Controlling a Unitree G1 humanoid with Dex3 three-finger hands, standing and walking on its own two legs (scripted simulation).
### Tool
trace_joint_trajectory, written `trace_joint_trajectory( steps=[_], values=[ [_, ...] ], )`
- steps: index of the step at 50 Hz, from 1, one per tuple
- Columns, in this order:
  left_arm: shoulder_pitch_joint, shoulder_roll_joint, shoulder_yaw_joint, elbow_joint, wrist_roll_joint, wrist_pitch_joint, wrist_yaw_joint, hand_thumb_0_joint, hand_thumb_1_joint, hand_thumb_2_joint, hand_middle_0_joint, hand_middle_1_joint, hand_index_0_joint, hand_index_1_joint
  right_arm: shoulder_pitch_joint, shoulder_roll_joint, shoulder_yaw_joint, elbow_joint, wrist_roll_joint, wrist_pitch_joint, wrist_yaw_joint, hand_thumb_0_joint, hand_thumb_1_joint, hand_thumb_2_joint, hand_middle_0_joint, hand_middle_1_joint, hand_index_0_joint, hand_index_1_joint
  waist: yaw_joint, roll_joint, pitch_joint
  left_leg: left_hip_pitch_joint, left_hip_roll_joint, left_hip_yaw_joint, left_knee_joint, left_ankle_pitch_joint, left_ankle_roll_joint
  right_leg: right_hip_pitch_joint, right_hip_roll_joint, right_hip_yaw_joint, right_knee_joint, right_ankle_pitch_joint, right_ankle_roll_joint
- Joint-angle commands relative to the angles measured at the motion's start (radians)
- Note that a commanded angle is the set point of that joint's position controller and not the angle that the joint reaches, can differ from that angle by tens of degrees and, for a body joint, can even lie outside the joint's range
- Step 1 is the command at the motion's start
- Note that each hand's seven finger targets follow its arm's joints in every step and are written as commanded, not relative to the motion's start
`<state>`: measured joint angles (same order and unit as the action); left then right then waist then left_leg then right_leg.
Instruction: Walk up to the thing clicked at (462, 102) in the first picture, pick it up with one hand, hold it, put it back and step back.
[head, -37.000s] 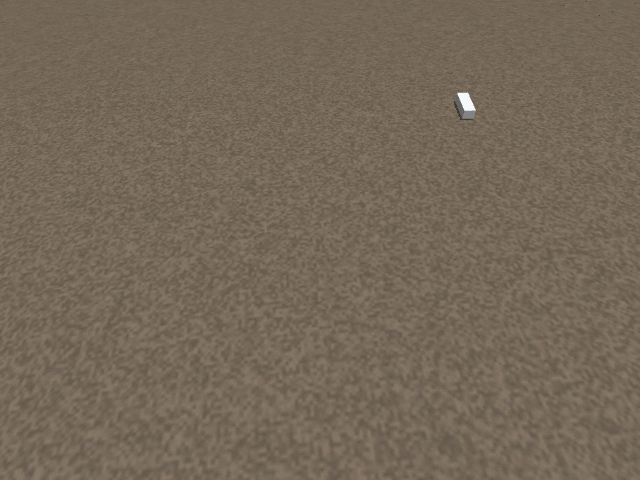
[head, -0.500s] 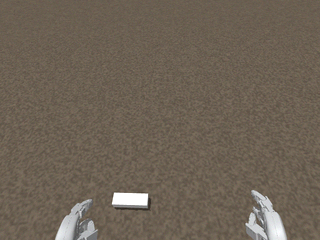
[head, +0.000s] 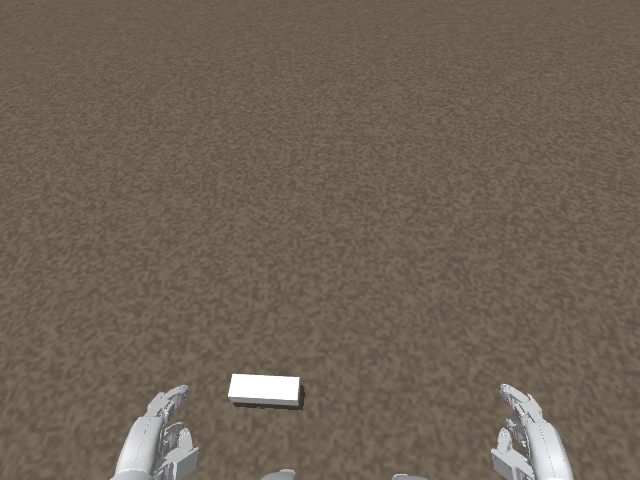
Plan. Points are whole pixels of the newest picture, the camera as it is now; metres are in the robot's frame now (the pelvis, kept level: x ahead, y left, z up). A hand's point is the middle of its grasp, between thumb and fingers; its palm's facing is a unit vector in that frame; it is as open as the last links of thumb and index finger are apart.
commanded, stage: stand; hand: left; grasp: from above
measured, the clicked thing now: (265, 389) +0.45 +0.21 -0.69
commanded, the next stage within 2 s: none
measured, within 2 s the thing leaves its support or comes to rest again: neither
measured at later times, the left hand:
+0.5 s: hand out of the picture +0.06 +0.24 -0.11, palm faces +0.05 -0.95 -0.31, open 7.4 cm
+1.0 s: hand out of the picture +0.05 +0.25 -0.10, palm faces +0.05 -0.94 -0.33, open 7.4 cm
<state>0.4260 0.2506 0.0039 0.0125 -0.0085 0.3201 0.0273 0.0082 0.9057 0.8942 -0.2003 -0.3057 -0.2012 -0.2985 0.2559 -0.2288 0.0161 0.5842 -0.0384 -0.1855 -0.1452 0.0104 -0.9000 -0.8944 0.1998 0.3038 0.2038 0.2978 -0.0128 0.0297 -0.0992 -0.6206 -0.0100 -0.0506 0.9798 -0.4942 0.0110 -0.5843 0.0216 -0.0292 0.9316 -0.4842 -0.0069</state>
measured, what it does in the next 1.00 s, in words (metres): rises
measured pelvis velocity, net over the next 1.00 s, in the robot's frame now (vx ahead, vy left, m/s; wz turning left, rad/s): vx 0.00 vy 0.01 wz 0.01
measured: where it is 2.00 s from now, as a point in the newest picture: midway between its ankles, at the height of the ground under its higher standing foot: outside the picture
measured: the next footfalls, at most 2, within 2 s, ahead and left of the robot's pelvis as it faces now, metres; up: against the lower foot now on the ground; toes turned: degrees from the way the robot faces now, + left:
none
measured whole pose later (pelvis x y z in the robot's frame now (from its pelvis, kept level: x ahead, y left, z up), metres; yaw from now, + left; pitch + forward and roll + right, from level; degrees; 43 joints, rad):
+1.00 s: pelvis +0.00 +0.01 +0.06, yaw +0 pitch -4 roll +0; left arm 0.14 0.29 0.04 1.15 0.02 0.00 0.03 0.00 0.91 0.89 -0.20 -0.30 -0.20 -0.30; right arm 0.14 -0.30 -0.02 1.14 -0.02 -0.01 -0.03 0.00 -0.90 -0.89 0.20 0.30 0.20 0.30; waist 0.02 0.01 0.06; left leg -0.09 -0.04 -0.04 0.34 -0.18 0.02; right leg -0.07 -0.02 -0.01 0.33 -0.19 0.02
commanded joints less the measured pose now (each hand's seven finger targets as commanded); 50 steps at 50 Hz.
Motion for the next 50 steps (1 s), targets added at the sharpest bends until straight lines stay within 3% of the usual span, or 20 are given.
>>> trace_joint_trajectory(
  steps=[1, 2, 3, 6, 10, 13, 19, 24, 30, 37, 39, 44, 48, 50],
  values=[
    [-0.175, 0.175, 0.091, 0.269, 0.077, -0.253, 0.019, 0.000, 0.900, 0.900, -0.200, -0.300, -0.200, -0.301, -0.067, -0.212, -0.082, 0.045, -0.067, 0.080, 0.071, 0.000, -0.900, -0.900, 0.200, 0.300, 0.200, 0.300, 0.007, -0.066, -0.025, 0.175, 0.038, -0.038, -0.250, 0.439, 0.057, 0.202, -0.086, 0.156, -0.232, 0.362, -0.074],
    [-0.169, 0.178, 0.083, 0.312, 0.073, -0.268, 0.015, 0.000, 0.900, 0.900, -0.200, -0.300, -0.200, -0.301, -0.082, -0.209, -0.078, 0.060, -0.052, 0.084, 0.086, 0.000, -0.900, -0.900, 0.200, 0.300, 0.200, 0.300, 0.028, -0.023, -0.047, 0.225, 0.042, -0.053, -0.274, 0.453, 0.061, 0.244, -0.088, 0.139, -0.222, 0.388, -0.062],
    [-0.197, 0.183, 0.086, 0.351, 0.070, -0.277, 0.013, 0.000, 0.900, 0.900, -0.200, -0.300, -0.200, -0.301, -0.069, -0.196, -0.079, 0.084, -0.027, 0.085, 0.101, 0.000, -0.900, -0.900, 0.200, 0.300, 0.200, 0.300, 0.029, 0.000, -0.058, 0.243, 0.042, -0.051, -0.299, 0.452, 0.060, 0.278, -0.096, 0.128, -0.217, 0.396, -0.047],
    [-0.220, 0.169, 0.092, 0.476, 0.054, -0.289, 0.016, 0.000, 0.900, 0.900, -0.200, -0.300, -0.200, -0.301, -0.117, -0.190, -0.091, 0.130, -0.011, 0.099, 0.117, 0.000, -0.900, -0.900, 0.200, 0.300, 0.200, 0.300, 0.048, -0.051, -0.046, 0.302, 0.039, -0.050, -0.329, 0.451, 0.052, 0.282, -0.097, 0.124, -0.276, 0.376, -0.038],
    [-0.251, 0.163, 0.088, 0.611, 0.056, -0.315, 0.018, 0.000, 0.900, 0.900, -0.200, -0.300, -0.200, -0.301, -0.132, -0.195, -0.097, 0.192, -0.015, 0.120, 0.120, 0.000, -0.900, -0.900, 0.200, 0.300, 0.200, 0.300, 0.046, -0.028, -0.008, 0.333, 0.052, -0.080, -0.408, 0.334, 0.055, 0.307, -0.100, 0.118, -0.350, 0.289, -0.028],
    [-0.271, 0.170, 0.086, 0.694, 0.056, -0.327, 0.017, 0.000, 0.900, 0.900, -0.200, -0.300, -0.200, -0.301, -0.123, -0.199, -0.096, 0.232, -0.014, 0.128, 0.119, 0.000, -0.900, -0.900, 0.200, 0.300, 0.200, 0.300, 0.034, -0.022, 0.046, 0.335, 0.061, -0.098, -0.478, 0.310, 0.052, 0.327, -0.097, 0.114, -0.403, 0.276, -0.025],
    [-0.272, 0.180, 0.082, 0.836, 0.041, -0.339, 0.019, 0.000, 0.900, 0.900, -0.200, -0.300, -0.200, -0.301, -0.112, -0.214, -0.096, 0.321, -0.003, 0.142, 0.110, 0.000, -0.900, -0.900, 0.200, 0.300, 0.200, 0.300, 0.027, -0.029, 0.088, 0.416, 0.072, -0.097, -0.546, 0.413, 0.037, 0.399, -0.118, 0.121, -0.495, 0.361, -0.024],
    [-0.269, 0.192, 0.078, 0.929, 0.037, -0.334, 0.019, 0.000, 0.900, 0.900, -0.200, -0.300, -0.200, -0.301, -0.127, -0.231, -0.093, 0.379, 0.005, 0.152, 0.107, 0.000, -0.900, -0.900, 0.200, 0.300, 0.200, 0.300, 0.031, -0.002, 0.125, 0.433, 0.085, -0.119, -0.638, 0.343, 0.031, 0.434, -0.109, 0.100, -0.547, 0.319, -0.012],
    [-0.278, 0.199, 0.071, 1.004, 0.039, -0.338, 0.019, 0.000, 0.900, 0.900, -0.200, -0.300, -0.200, -0.301, -0.130, -0.234, -0.091, 0.428, 0.011, 0.156, 0.107, 0.000, -0.900, -0.900, 0.200, 0.300, 0.200, 0.300, 0.031, -0.026, 0.126, 0.466, 0.087, -0.109, -0.670, 0.373, 0.024, 0.472, -0.121, 0.105, -0.600, 0.337, -0.007],
    [-0.297, 0.215, 0.068, 1.051, 0.036, -0.339, 0.016, 0.000, 0.900, 0.900, -0.200, -0.300, -0.200, -0.301, -0.138, -0.238, -0.086, 0.462, 0.010, 0.160, 0.112, 0.000, -0.900, -0.900, 0.200, 0.300, 0.200, 0.300, 0.027, -0.026, 0.133, 0.473, 0.090, -0.108, -0.701, 0.334, 0.021, 0.484, -0.126, 0.105, -0.638, 0.312, -0.005],
    [-0.296, 0.209, 0.064, 1.059, 0.037, -0.342, 0.016, 0.000, 0.900, 0.900, -0.200, -0.300, -0.200, -0.301, -0.148, -0.243, -0.085, 0.466, 0.014, 0.157, 0.112, 0.000, -0.900, -0.900, 0.200, 0.300, 0.200, 0.300, 0.029, -0.022, 0.119, 0.503, 0.095, -0.104, -0.687, 0.415, 0.024, 0.491, -0.133, 0.107, -0.642, 0.370, -0.005],
    [-0.305, 0.220, 0.063, 1.078, 0.033, -0.341, 0.016, 0.000, 0.900, 0.900, -0.200, -0.300, -0.200, -0.301, -0.143, -0.252, -0.079, 0.485, 0.015, 0.156, 0.110, 0.000, -0.900, -0.900, 0.200, 0.300, 0.200, 0.300, 0.027, -0.023, 0.105, 0.514, 0.100, -0.097, -0.691, 0.463, 0.025, 0.514, -0.134, 0.103, -0.644, 0.407, -0.004],
    [-0.310, 0.225, 0.061, 1.091, 0.031, -0.338, 0.015, 0.000, 0.900, 0.900, -0.200, -0.300, -0.200, -0.301, -0.152, -0.252, -0.074, 0.492, 0.016, 0.158, 0.110, 0.000, -0.900, -0.900, 0.200, 0.300, 0.200, 0.300, 0.028, -0.024, 0.135, 0.505, 0.099, -0.096, -0.704, 0.428, 0.021, 0.500, -0.133, 0.102, -0.653, 0.374, -0.003],
    [-0.317, 0.232, 0.061, 1.091, 0.031, -0.336, 0.013, 0.000, 0.900, 0.900, -0.200, -0.300, -0.200, -0.301, -0.154, -0.257, -0.072, 0.493, 0.015, 0.159, 0.111, 0.000, -0.900, -0.900, 0.200, 0.300, 0.200, 0.300, 0.028, -0.020, 0.149, 0.476, 0.098, -0.103, -0.725, 0.359, 0.018, 0.494, -0.130, 0.100, -0.658, 0.333, -0.005]
  ],
)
